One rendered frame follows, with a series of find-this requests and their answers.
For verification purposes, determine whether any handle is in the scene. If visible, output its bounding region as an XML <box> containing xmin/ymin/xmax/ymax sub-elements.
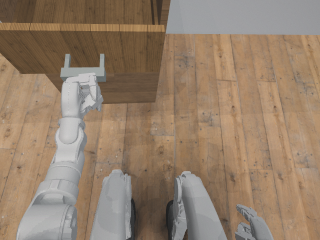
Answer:
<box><xmin>106</xmin><ymin>72</ymin><xmax>115</xmax><ymax>81</ymax></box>
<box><xmin>60</xmin><ymin>54</ymin><xmax>106</xmax><ymax>82</ymax></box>

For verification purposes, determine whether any left robot thigh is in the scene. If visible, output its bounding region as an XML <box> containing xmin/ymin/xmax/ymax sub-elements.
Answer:
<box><xmin>89</xmin><ymin>172</ymin><xmax>132</xmax><ymax>240</ymax></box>

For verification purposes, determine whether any robot left upper arm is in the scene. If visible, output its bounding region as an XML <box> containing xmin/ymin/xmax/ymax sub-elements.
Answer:
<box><xmin>18</xmin><ymin>204</ymin><xmax>78</xmax><ymax>240</ymax></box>

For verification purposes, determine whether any cabinet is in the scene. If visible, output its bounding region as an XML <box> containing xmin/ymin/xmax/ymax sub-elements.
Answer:
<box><xmin>0</xmin><ymin>0</ymin><xmax>171</xmax><ymax>104</ymax></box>

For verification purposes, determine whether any drawer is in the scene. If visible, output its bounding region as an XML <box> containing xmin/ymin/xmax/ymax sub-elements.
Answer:
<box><xmin>0</xmin><ymin>0</ymin><xmax>165</xmax><ymax>74</ymax></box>

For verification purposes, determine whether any left robot hand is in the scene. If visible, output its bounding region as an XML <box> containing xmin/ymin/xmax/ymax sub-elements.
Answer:
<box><xmin>60</xmin><ymin>72</ymin><xmax>104</xmax><ymax>120</ymax></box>

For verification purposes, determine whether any robot left forearm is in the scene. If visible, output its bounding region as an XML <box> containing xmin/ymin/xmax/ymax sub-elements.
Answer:
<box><xmin>16</xmin><ymin>116</ymin><xmax>87</xmax><ymax>240</ymax></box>

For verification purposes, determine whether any left robot foot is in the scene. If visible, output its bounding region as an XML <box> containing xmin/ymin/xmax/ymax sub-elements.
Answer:
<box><xmin>126</xmin><ymin>198</ymin><xmax>136</xmax><ymax>240</ymax></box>

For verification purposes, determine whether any right robot hand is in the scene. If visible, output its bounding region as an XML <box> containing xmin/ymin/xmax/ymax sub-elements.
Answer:
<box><xmin>235</xmin><ymin>204</ymin><xmax>274</xmax><ymax>240</ymax></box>

